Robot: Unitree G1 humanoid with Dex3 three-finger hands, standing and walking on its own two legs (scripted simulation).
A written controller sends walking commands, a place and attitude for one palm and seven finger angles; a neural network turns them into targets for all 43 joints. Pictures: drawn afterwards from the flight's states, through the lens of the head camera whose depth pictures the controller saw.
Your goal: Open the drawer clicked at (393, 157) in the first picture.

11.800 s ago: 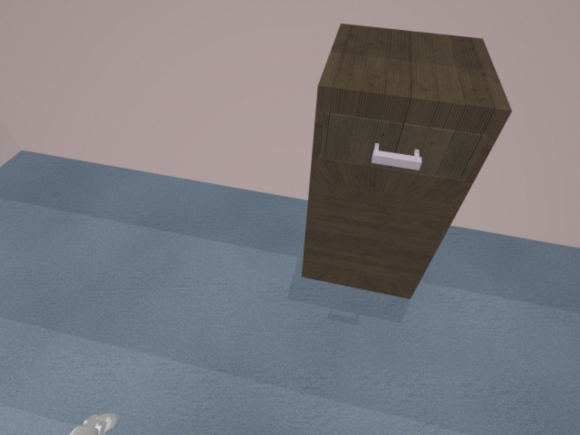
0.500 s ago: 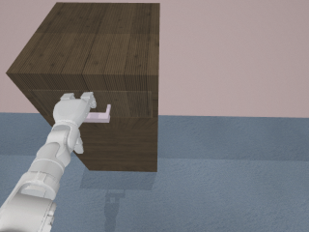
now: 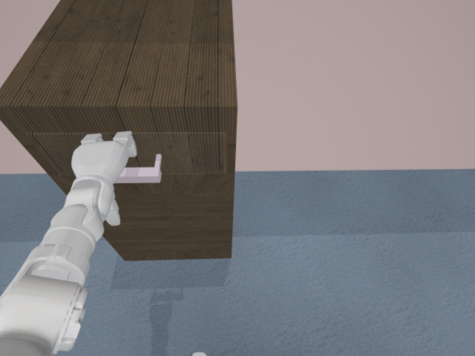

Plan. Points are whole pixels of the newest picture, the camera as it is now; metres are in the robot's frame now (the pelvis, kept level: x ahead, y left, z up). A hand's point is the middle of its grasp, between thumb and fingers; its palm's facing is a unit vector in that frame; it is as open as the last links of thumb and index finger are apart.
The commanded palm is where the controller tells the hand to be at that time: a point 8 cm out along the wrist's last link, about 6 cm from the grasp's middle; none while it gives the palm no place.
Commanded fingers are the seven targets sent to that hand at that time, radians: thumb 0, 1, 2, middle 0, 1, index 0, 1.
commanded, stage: move the hooked fingers above the handle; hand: left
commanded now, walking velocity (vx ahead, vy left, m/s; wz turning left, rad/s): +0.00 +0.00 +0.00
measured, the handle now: (133, 167) +0.50 +0.22 -0.04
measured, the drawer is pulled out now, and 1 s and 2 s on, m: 0.00 0.00 0.00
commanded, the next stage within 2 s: lower the fingers behind the handle in 0.78 s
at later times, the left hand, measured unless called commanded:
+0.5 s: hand (115, 174) +0.45 +0.23 +0.01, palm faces -0.08 -0.05 -1.00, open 13.7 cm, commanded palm +0.43 +0.21 +0.07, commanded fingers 0.00 -0.50 0.30 -0.30 -1.20 -0.30 -1.20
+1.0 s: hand (117, 172) +0.45 +0.23 +0.01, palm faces -0.08 -0.05 -1.00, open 13.7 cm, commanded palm +0.43 +0.22 +0.06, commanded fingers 0.00 -0.50 0.30 -0.30 -1.20 -0.30 -1.20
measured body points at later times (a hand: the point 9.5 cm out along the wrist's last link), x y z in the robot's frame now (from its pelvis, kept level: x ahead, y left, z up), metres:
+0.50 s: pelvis -0.01 +0.02 +0.00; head +0.06 +0.03 +0.44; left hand +0.44 +0.23 +0.06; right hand +0.03 -0.24 -0.13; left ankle +0.01 +0.06 -0.71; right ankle -0.02 -0.09 -0.71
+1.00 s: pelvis +0.00 +0.01 +0.00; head +0.08 +0.02 +0.44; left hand +0.45 +0.23 +0.06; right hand +0.04 -0.26 -0.13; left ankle +0.01 +0.06 -0.71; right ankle -0.02 -0.09 -0.71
